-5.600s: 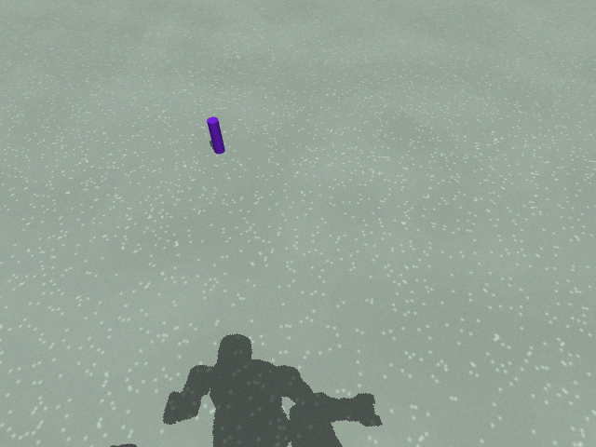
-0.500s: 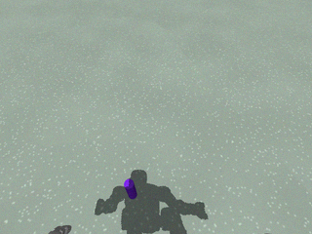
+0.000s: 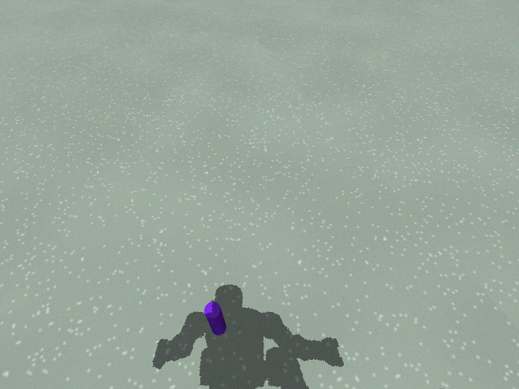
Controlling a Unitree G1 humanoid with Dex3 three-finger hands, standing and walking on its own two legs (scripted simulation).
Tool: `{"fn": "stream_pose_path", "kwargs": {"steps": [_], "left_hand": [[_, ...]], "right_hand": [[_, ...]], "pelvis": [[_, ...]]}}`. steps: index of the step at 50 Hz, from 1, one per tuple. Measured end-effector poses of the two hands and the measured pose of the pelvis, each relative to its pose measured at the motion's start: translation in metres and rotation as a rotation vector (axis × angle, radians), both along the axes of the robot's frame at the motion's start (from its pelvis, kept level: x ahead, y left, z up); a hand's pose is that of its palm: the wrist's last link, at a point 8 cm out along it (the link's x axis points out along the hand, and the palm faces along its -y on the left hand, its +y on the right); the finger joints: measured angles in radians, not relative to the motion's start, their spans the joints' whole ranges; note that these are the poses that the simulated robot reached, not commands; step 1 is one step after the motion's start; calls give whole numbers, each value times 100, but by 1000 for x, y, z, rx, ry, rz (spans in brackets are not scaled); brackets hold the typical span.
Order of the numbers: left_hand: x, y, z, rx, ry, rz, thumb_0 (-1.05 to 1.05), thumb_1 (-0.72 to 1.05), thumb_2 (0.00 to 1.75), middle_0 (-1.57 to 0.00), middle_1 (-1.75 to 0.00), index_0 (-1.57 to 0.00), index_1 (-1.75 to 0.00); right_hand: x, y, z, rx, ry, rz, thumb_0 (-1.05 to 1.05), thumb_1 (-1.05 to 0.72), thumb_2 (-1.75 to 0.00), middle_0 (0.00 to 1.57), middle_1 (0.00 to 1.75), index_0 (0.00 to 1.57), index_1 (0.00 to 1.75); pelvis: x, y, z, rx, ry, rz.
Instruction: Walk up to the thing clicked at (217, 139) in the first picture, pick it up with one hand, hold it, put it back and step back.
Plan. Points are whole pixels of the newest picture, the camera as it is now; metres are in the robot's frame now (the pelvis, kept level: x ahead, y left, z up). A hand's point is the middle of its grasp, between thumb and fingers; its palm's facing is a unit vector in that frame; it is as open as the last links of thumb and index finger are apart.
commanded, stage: stand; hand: left
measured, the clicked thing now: (215, 319) +0.43 +0.19 -0.69
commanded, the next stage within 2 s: go down in 1.98 s
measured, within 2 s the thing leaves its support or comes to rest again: neither
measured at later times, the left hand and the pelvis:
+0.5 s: hand out of the picture +0.09 +0.24 -0.15, palm faces -0.01 -0.94 -0.34, open 7.4 cm; pelvis +0.02 -0.01 +0.00, yaw +0 degrees
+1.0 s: hand out of the picture +0.09 +0.25 -0.15, palm faces -0.01 -0.94 -0.34, open 7.4 cm; pelvis +0.02 -0.01 +0.00, yaw +0 degrees
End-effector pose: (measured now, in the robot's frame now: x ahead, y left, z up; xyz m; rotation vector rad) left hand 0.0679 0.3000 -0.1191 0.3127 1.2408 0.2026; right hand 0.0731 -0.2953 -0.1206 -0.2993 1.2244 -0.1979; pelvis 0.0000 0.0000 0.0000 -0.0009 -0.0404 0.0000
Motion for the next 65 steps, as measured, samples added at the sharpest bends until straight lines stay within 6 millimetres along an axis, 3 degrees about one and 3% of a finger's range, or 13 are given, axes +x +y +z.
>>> {"fn": "stream_pose_path", "kwargs": {"steps": [12, 36, 65], "left_hand": [[-6, -6, -1, -2, 33, 13, 1, 90, 90, -20, -30, -20, -30], [26, -12, 3, 0, -21, -1, 1, 90, 90, -20, -30, -20, -30], [10, -9, 1, -2, 6, 5, 1, 90, 90, -20, -30, -20, -30]], "right_hand": [[7, -7, -1, -4, 16, 12, 1, -90, -90, 20, 30, 21, 30], [22, -13, 1, -11, -2, 13, 1, -90, -90, 20, 30, 21, 30], [10, -10, 0, -11, 17, 12, 1, -90, -90, 20, 30, 21, 30]], "pelvis": [[7, -5, 0, 0, 8, 4], [19, -11, 1, -2, 2, 0], [15, -9, 1, 0, -1, -3]]}}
